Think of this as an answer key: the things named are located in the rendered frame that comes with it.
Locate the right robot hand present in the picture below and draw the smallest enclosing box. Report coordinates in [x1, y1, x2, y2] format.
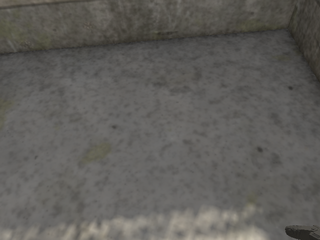
[285, 225, 320, 240]

